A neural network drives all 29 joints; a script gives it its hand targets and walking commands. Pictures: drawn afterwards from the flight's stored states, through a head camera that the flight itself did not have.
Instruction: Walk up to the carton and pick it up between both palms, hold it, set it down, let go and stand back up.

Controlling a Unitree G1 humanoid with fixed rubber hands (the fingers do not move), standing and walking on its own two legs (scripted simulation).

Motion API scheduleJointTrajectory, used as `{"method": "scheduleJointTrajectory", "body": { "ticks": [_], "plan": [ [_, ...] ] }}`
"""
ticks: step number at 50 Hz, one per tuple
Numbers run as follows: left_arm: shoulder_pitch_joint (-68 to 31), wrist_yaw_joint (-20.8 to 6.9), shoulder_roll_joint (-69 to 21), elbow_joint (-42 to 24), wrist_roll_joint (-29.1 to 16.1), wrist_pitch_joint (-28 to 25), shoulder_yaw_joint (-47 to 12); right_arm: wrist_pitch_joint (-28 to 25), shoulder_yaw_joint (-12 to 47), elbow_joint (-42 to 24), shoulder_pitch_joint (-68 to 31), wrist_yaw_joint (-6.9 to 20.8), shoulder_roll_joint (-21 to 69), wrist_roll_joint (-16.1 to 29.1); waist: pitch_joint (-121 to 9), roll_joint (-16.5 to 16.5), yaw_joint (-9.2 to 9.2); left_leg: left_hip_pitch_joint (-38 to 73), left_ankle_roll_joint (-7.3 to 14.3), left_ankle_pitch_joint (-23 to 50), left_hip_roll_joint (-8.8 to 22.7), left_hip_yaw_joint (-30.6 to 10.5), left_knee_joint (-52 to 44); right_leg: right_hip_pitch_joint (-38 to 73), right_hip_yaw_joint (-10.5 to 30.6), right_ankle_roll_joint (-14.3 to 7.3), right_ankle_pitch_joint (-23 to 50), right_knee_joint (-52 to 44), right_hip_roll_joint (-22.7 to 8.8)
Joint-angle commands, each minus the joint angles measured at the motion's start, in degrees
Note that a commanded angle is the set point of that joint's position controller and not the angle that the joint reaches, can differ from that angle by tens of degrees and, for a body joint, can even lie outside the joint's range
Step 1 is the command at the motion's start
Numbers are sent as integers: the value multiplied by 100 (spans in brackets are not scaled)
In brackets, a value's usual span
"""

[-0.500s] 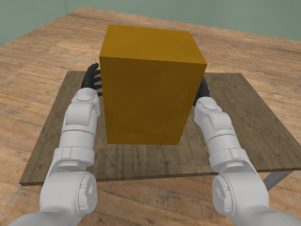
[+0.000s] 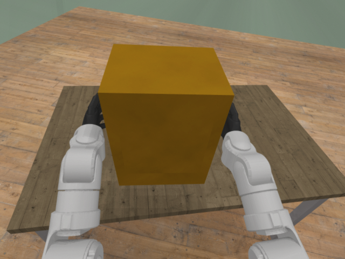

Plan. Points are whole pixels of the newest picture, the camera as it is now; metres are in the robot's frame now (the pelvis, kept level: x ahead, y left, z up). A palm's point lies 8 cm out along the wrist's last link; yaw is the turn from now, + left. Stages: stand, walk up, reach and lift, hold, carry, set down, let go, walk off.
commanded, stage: hold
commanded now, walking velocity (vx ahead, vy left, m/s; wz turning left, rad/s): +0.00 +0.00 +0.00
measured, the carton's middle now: (163, 120) +0.38 +0.01 +0.16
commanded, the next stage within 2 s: none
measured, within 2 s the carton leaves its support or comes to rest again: neither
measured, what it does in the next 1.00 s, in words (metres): shifts its weight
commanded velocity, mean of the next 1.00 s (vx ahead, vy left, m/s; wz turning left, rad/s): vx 0.00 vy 0.00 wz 0.00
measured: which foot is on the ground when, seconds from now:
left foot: down 0.00-1.00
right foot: down 0.00-1.00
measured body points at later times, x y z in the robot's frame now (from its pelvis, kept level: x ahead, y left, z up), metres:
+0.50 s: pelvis -0.08 -0.01 +0.00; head -0.14 +0.00 +0.45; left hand +0.31 +0.15 +0.22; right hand +0.31 -0.15 +0.21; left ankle -0.01 +0.10 -0.74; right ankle +0.00 -0.12 -0.74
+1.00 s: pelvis -0.07 -0.01 +0.00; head -0.11 +0.02 +0.44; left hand +0.34 +0.16 +0.21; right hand +0.33 -0.14 +0.20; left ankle -0.01 +0.10 -0.74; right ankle +0.01 -0.12 -0.74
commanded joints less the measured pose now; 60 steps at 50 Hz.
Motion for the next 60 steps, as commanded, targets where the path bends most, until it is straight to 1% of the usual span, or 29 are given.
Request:
{"method": "scheduleJointTrajectory", "body": {
  "ticks": [1, 4, 7, 10, 16, 22, 25, 28, 30, 31, 33, 34, 36, 39, 41, 42, 44, 45, 46, 47, 48, 49, 51, 52, 54, 57, 58, 59, 60],
  "plan": [
    [-4099, -698, -4344, -2682, -1131, -477, -3969, -792, 2864, -2677, -4732, 894, 3252, 1354, -3660, 1165, -219, 2563, -901, 4968, -146, -761, 41, 1477, 12, -20, 2938, 39, 339],
    [-3669, -784, -4049, -1498, -689, -276, -3342, -660, 2390, -1614, -4474, 1002, 2912, 994, -2485, 878, -153, 2226, -745, 3918, -154, -598, -328, 1197, -50, -38, 1850, -270, 273],
    [-3945, -1030, -3617, -193, -172, -160, -2330, -572, 1740, -383, -4750, 1147, 2787, 561, -1083, 405, -21, 1341, -428, 1631, -205, -365, -953, 1082, -74, -63, 267, -519, 121],
    [-4639, -1195, -3461, 488, 50, -292, -1637, -736, 1340, 212, -5549, 1361, 3110, 229, -771, 37, 315, 525, -62, -316, -189, -229, -1490, 1036, -46, -23, -936, -546, -29],
    [-6772, -764, -4193, 115, -733, -1141, -2523, -1515, 1353, 24, -7192, 1631, 4047, 104, -2947, 373, 446, 262, 86, -1105, -120, -365, -1490, 1081, -107, 138, -924, -55, 52],
    [-6854, -752, -3705, 2161, -230, -1258, -1476, -1583, 569, 1768, -7183, 1826, 4014, -586, -1790, -98, 374, -359, 370, -2313, -159, -314, -1701, 798, -52, 126, -2185, -300, -135],
    [-6238, -1006, -3214, 2656, 87, -1069, -848, -1482, 431, 2232, -6690, 1693, 3794, -564, -1092, -227, 341, -123, 370, -1862, -170, -160, -1650, 1124, -113, 165, -1750, -383, -185],
    [-5342, -1263, -2928, 2206, 189, -913, -654, -1401, 948, 1781, -6246, 1380, 3764, 0, -1459, -159, 209, 487, 107, 240, -252, -50, -1069, 1863, -118, 139, 675, -195, -235],
    [-4970, -1418, -2817, 2047, 242, -790, -597, -1279, 1349, 1354, -6209, 1183, 3645, 338, -1683, -89, 202, 466, 22, 670, -316, -90, -905, 2474, -6, 210, 1754, -19, -257],
    [-4995, -1460, -2857, 2151, 283, -758, -572, -1249, 1263, 1369, -6234, 1156, 3560, 276, -1630, -76, 145, 399, 55, 234, -351, -101, -995, 2363, -30, 224, 1161, -117, -242],
    [-5906, -1320, -3401, 2342, 316, -965, -720, -1587, 437, 1729, -7004, 1442, 3610, -347, -1869, -29, 162, 473, 107, -1162, -328, -132, -1198, 1028, 2, 102, -2103, -666, -290],
    [-6248, -1187, -3586, 2403, 314, -1111, -699, -1749, 13, 1839, -7267, 1612, 3516, -577, -1933, 12, 112, 1054, 38, -1217, -419, -213, -1003, 29, -20, -117, -2520, -790, -439],
    [-7499, -1012, -3745, 2424, 145, -1314, -867, -1905, -379, 2051, -8087, 1856, 3454, -807, -2004, 376, 156, 1289, 48, -2045, -334, -444, -1234, -625, -227, -186, -2727, -639, -367],
    [-7922, -770, -3992, 2154, -433, -1534, -1715, -2111, 175, 1778, -8333, 1882, 3839, -679, -2703, 553, 202, 92, 264, -2393, 40, -534, -1682, 977, -412, 174, -1582, 71, 1],
    [-7537, -753, -3806, 1794, -641, -1669, -1928, -2148, 881, 1389, -7992, 1631, 4163, -178, -2973, 225, 120, 211, 174, -1027, -106, -325, -1163, 1330, -317, 129, -561, -11, -177],
    [-7136, -771, -3688, 1414, -677, -1685, -1983, -2118, 1317, 981, -7696, 1482, 4286, 153, -3245, 112, 80, 504, 34, 127, -234, -263, -773, 1562, -226, 81, 339, -28, -251],
    [-6167, -827, -3582, 1003, -610, -1611, -1904, -1993, 1980, 139, -7150, 1235, 4286, 592, -3533, 55, 68, 599, -112, 1250, -293, -369, -447, 2249, -63, 190, 1915, 179, -277],
    [-5898, -860, -3517, 1173, -504, -1541, -1755, -1895, 2025, 167, -6969, 1167, 4161, 598, -3278, -13, 46, 430, -86, 962, -327, -382, -522, 2307, -23, 224, 1768, 121, -283],
    [-5970, -890, -3466, 1704, -324, -1461, -1505, -1796, 1674, 717, -6908, 1186, 3995, 309, -2648, -47, -17, 229, 43, -64, -360, -340, -831, 1878, -49, 232, 250, -185, -261],
    [-6326, -811, -3837, 1637, -267, -1523, -1576, -1989, 1297, 902, -7328, 1360, 4074, -99, -2975, 74, 74, 408, 97, -608, -283, -311, -1009, 1237, 24, 202, -1502, -579, -279],
    [-6460, -721, -4141, 1566, -238, -1533, -1644, -2027, 898, 1142, -7337, 1525, 4062, -334, -2959, 191, 48, 788, -5, -587, -348, -262, -983, 445, -29, 11, -1922, -700, -290],
    [-6771, -686, -4119, 1990, -87, -1423, -1479, -1922, 405, 1797, -7465, 1671, 3682, -562, -2095, 443, 49, 807, -50, -1333, -238, -406, -1283, -220, -207, -91, -2482, -623, -233],
    [-7003, -741, -3979, 2555, 84, -1250, -1165, -1929, -78, 2234, -7758, 1848, 3511, -819, -1638, 615, 189, 81, 155, -2498, 0, -570, -1892, 455, -364, 1, -2276, -264, -22],
    [-6623, -792, -3937, 2679, 148, -1174, -1102, -1922, -111, 2366, -7450, 1846, 3458, -861, -1424, 526, 155, -218, 238, -2568, 79, -596, -2068, 1075, -357, 103, -1865, -119, 53],
    [-5721, -933, -3605, 2478, 210, -1061, -1043, -1846, 160, 2429, -6550, 1653, 3304, -635, -1172, 275, 70, 217, 137, -1449, 17, -487, -1889, 1564, -286, 133, -918, -178, 13],
    [-4763, -1175, -3213, 1424, 100, -991, -1060, -1743, 1186, 1426, -5867, 1261, 3457, 221, -1986, -83, -53, 1259, -148, 1912, -247, -141, -789, 2303, -130, 131, 1756, -105, -53],
    [-4614, -1227, -3167, 1211, 65, -990, -1085, -1685, 1459, 1072, -5811, 1163, 3434, 418, -2182, -114, -79, 1316, -199, 2161, -274, -176, -642, 2426, -66, 199, 2271, -29, -78],
    [-4670, -1266, -3180, 1375, 112, -979, -1024, -1631, 1481, 1026, -5889, 1120, 3370, 407, -2125, -124, -112, 1204, -176, 1621, -323, -178, -730, 2349, -67, 224, 1869, -129, -87],
    [-4524, -1216, -3527, 945, 63, -993, -1298, -1692, 1508, 640, -5792, 1131, 3451, 358, -2745, 155, -101, 1278, -193, 1754, -363, -192, -767, 2529, -148, 219, 1717, -171, -27]
  ]
}}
